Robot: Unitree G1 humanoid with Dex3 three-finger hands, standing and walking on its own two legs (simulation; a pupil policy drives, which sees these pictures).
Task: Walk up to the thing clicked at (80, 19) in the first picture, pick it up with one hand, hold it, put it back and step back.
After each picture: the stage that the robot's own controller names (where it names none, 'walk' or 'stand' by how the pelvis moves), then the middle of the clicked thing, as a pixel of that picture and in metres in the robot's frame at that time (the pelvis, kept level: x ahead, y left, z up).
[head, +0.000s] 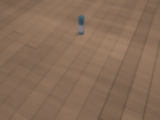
stand; (81, 25) +1.67 -0.03 -0.65
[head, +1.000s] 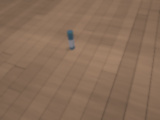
walk; (71, 40) +1.52 +0.20 -0.63
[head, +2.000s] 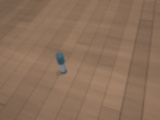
walk; (61, 63) +1.00 +0.27 -0.65
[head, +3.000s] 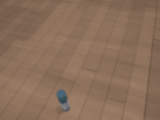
walk; (63, 101) +0.61 +0.21 -0.65
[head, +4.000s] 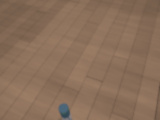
stand; (65, 114) +0.48 +0.18 -0.64
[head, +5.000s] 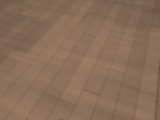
stand; out of the picture +0.42 +0.15 -0.64
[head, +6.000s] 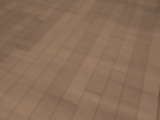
stand; out of the picture +0.40 +0.12 -0.66
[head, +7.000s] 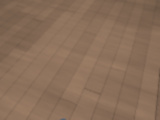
stand; out of the picture +0.41 +0.13 -0.66
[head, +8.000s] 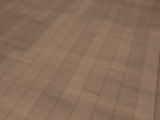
stand; out of the picture +0.41 +0.14 -0.66
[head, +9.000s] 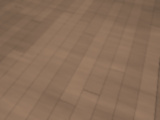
stand; out of the picture +0.40 +0.14 -0.66
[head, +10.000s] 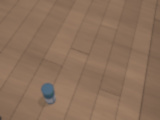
go down; (49, 94) +0.44 +0.15 -0.52
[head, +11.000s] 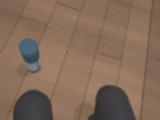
go down; (31, 58) +0.49 +0.19 -0.27
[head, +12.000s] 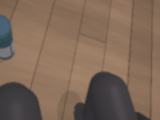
close in; (2, 41) +0.48 +0.21 -0.20
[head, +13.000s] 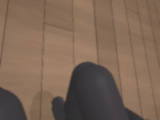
close; out of the picture +0.48 +0.24 -0.16
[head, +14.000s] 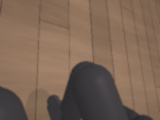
lift; out of the picture +0.46 +0.25 -0.16
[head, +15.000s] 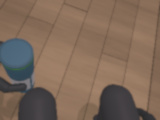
lift; (21, 71) +0.35 +0.20 -0.03
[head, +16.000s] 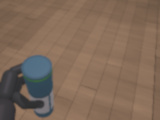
hold; (41, 91) +0.31 +0.13 +0.08
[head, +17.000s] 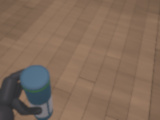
hold; (40, 97) +0.30 +0.14 +0.03
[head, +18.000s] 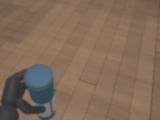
crouch; (43, 96) +0.30 +0.13 +0.04
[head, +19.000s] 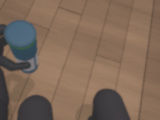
crouch; (25, 52) +0.44 +0.15 -0.05
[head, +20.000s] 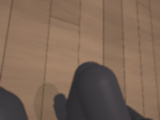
lower; out of the picture +0.44 +0.24 -0.17
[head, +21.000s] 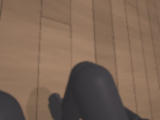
lower; out of the picture +0.46 +0.25 -0.17
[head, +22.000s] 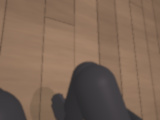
lower; out of the picture +0.45 +0.25 -0.17
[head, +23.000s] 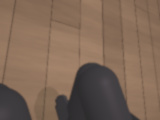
lower; out of the picture +0.44 +0.24 -0.16
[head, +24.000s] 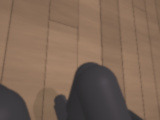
loosen; out of the picture +0.43 +0.21 -0.17
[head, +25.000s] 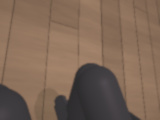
withdraw; out of the picture +0.44 +0.23 -0.17
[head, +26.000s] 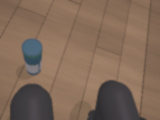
walk; (33, 59) +0.46 +0.18 -0.23
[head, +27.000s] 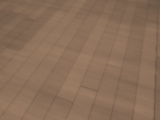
stand; out of the picture +0.38 +0.12 -0.59
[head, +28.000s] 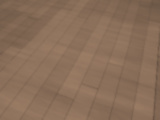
stand; out of the picture +0.40 +0.14 -0.60
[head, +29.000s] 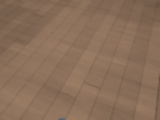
stand; out of the picture +0.40 +0.13 -0.60
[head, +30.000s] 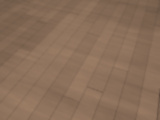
walk; out of the picture +0.41 +0.12 -0.65
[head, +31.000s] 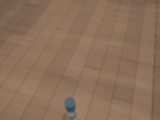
walk; (70, 109) +0.49 +0.10 -0.63
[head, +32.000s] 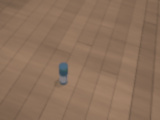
walk; (63, 74) +0.72 +0.10 -0.62
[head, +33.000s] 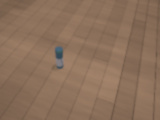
stand; (59, 58) +1.00 +0.18 -0.64
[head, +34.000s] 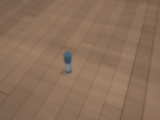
stand; (68, 63) +1.01 +0.14 -0.65
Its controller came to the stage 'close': yes
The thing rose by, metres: 0.68
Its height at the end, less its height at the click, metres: +0.00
